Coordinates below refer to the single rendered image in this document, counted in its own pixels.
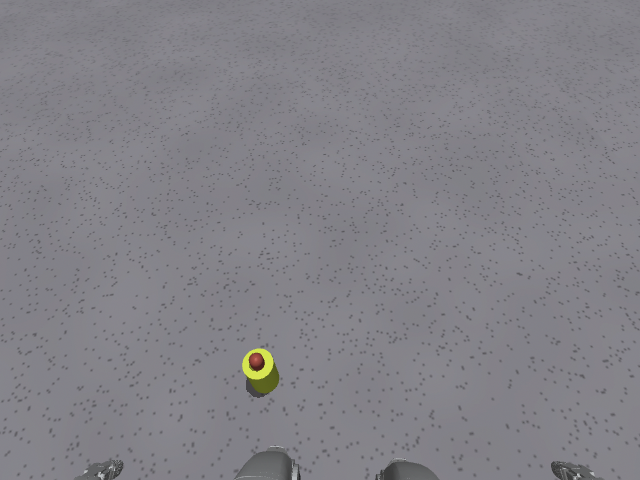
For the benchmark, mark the right robot hand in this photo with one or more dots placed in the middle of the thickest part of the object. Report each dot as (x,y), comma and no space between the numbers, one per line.
(568,471)

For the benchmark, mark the left robot hand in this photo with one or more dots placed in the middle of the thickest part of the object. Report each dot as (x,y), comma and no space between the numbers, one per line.
(104,471)

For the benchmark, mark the bottle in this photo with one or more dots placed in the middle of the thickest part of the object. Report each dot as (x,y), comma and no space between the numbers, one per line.
(260,369)

